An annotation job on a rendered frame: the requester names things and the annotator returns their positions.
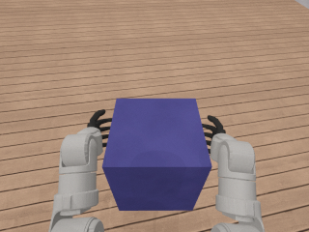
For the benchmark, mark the left robot hand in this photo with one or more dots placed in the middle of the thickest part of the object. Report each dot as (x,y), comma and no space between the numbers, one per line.
(95,123)

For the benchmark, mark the right robot hand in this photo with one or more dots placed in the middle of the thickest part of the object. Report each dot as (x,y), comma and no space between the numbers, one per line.
(216,129)

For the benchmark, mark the right robot upper arm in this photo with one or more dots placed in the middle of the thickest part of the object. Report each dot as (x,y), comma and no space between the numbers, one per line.
(233,227)

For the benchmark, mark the carton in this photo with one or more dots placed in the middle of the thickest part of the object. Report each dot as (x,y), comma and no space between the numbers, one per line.
(156,156)

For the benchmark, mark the left robot upper arm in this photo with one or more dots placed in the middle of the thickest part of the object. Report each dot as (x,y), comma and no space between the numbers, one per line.
(78,224)

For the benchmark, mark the right robot forearm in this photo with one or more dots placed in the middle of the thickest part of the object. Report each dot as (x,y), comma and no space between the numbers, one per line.
(236,169)

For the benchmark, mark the left robot forearm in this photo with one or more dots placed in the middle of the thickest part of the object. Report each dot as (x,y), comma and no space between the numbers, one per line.
(78,166)

